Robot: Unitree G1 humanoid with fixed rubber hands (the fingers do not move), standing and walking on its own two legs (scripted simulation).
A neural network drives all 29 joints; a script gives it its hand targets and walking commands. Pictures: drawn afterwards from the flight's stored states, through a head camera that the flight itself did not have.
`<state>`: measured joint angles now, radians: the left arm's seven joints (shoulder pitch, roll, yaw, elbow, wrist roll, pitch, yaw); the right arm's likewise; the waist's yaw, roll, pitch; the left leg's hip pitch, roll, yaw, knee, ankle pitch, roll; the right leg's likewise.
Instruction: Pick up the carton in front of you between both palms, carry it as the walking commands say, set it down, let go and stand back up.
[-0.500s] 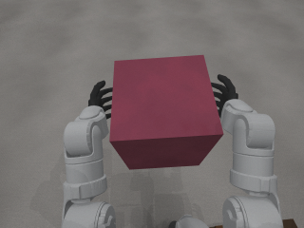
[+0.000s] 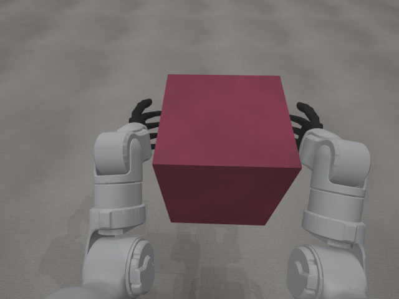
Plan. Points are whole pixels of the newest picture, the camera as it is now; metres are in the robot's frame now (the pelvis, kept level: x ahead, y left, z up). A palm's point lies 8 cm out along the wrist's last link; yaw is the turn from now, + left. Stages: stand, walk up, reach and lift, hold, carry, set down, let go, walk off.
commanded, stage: carry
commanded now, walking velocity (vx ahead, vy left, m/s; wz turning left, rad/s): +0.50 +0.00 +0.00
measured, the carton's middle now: (220, 156) +0.38 +0.01 +0.10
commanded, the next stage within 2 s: none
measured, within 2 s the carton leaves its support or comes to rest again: neither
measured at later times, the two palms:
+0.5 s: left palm (160, 92) +0.66 +0.19 +0.05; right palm (260, 97) +0.66 -0.11 +0.06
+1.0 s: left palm (155, 49) +0.92 +0.26 +0.06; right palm (235, 52) +0.92 -0.04 +0.07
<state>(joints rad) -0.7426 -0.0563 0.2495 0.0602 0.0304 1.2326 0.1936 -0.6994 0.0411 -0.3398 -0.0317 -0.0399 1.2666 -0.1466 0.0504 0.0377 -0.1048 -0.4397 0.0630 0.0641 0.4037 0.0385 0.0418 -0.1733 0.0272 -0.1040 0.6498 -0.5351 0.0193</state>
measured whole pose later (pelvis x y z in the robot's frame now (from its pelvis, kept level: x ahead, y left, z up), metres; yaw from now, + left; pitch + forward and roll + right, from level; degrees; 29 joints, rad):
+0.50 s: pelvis +0.32 +0.04 -0.05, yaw +2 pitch +5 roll -2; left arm -0.51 -0.12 0.23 -0.10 0.06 1.08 0.16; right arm -0.49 0.08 -0.25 -0.11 0.00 1.06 -0.14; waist -0.02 0.01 0.01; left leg -0.15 -0.05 0.06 0.84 -0.51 0.05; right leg -0.54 0.07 -0.18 0.51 -0.06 -0.12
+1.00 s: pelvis +0.65 +0.11 -0.03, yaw +0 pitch +4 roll +1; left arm -0.22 -0.14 0.17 -0.25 0.06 1.17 0.13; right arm -0.22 0.14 -0.15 -0.24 -0.06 1.15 -0.13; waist -0.01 -0.04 -0.14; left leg -0.46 0.01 0.21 0.51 -0.11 0.08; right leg -0.15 -0.04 -0.04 0.81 -0.48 0.00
